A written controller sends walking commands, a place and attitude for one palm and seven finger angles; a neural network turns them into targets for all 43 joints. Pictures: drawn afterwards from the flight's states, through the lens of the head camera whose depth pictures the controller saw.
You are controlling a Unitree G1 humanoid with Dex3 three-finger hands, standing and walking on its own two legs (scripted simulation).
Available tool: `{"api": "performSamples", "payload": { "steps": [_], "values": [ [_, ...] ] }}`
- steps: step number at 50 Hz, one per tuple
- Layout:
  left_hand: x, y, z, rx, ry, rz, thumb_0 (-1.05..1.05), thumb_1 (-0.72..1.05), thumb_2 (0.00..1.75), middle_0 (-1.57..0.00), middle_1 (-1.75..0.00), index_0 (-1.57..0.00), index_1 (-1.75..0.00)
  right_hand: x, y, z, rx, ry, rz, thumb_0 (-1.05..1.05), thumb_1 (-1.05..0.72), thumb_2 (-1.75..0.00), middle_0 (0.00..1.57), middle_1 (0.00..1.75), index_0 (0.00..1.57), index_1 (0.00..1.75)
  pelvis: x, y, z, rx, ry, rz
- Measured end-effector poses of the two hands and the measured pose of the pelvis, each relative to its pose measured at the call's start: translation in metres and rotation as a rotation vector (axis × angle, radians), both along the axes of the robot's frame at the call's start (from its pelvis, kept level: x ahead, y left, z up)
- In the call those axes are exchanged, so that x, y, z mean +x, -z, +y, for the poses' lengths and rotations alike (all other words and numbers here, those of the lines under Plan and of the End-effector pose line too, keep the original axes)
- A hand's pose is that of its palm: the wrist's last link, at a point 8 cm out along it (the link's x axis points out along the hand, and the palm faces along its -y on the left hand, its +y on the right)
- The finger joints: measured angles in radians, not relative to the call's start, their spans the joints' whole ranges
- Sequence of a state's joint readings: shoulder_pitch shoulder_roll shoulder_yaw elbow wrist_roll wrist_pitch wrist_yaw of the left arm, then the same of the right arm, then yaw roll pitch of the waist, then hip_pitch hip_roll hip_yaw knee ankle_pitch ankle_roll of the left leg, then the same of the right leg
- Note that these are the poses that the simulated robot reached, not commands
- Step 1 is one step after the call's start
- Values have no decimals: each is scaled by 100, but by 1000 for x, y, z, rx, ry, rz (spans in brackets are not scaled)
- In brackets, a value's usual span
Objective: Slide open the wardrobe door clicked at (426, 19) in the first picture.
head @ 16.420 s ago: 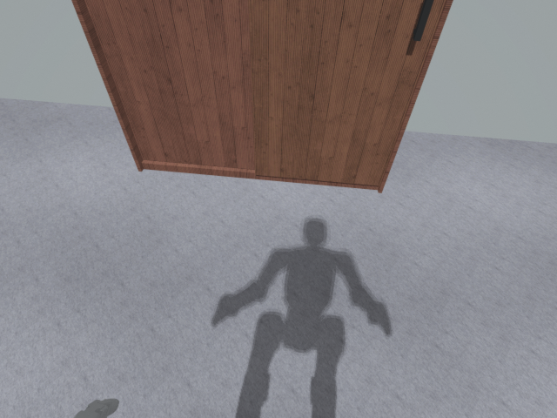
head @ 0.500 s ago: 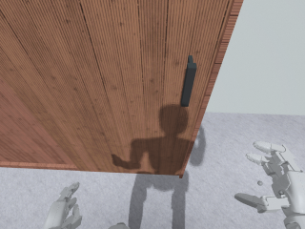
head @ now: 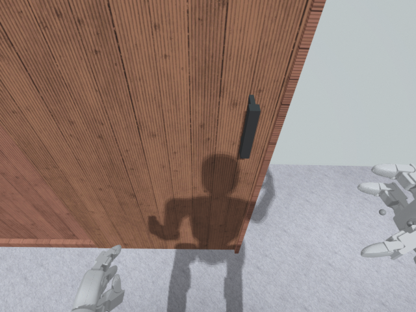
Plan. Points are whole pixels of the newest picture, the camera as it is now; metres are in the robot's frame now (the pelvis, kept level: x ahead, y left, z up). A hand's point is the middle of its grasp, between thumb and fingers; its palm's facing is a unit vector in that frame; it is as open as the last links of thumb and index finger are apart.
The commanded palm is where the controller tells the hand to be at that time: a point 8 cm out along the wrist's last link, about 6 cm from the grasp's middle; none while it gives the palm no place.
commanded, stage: raise the hand with hooked fingers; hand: right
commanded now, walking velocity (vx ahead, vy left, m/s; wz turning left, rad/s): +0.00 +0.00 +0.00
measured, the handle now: (247, 127) +0.48 -0.07 +0.10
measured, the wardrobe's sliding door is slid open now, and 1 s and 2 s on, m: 0.00 0.00 0.00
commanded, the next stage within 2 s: move the hooked fingers beside the handle in 0.54 s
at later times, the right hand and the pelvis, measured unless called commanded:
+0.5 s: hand (380, 210) +0.27 -0.27 +0.12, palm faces +0.07 +1.00 -0.04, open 14.0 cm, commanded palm +0.23 -0.31 +0.12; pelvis -0.01 +0.00 +0.00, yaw +1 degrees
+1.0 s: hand (354, 192) +0.30 -0.24 +0.12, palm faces +0.03 +1.00 -0.02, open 14.0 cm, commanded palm +0.27 -0.28 +0.12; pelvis -0.01 +0.00 +0.00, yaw +1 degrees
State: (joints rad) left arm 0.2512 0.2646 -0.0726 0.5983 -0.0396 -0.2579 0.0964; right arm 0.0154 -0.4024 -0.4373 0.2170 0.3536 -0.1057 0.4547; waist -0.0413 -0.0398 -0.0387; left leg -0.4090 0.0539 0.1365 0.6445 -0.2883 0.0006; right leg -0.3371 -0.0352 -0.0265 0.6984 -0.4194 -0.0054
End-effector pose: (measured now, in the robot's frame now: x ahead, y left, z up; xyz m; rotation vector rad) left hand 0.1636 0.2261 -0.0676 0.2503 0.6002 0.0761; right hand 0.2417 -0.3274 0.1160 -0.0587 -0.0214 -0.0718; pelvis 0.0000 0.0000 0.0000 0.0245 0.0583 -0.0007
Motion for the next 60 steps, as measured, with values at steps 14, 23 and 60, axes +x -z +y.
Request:
{"api": "performSamples", "payload": {
  "steps": [14, 23, 60],
  "values": [
    [-28, -3, 24, 29, -67, 26, 1, 90, 90, -21, -30, -21, -30, 9, -2, 3, 22, -23, 23, -1, 50, -30, 30, 119, 30, 120, -7, -4, 2, -11, -20, -12],
    [-28, -4, 19, 25, -61, 17, 1, 90, 90, -20, -30, -21, -30, 2, -2, 5, 17, 2, 0, -1, 50, -30, 30, 120, 30, 120, -10, -4, 3, -10, -18, -26],
    [-39, 7, 23, 2, -101, 80, 1, 90, 90, -21, -30, -21, -30, 49, 2, 47, 37, -41, 12, -1, 50, -30, 30, 119, 30, 120, -6, -6, 5, -19, -26, 0]
  ]
}}
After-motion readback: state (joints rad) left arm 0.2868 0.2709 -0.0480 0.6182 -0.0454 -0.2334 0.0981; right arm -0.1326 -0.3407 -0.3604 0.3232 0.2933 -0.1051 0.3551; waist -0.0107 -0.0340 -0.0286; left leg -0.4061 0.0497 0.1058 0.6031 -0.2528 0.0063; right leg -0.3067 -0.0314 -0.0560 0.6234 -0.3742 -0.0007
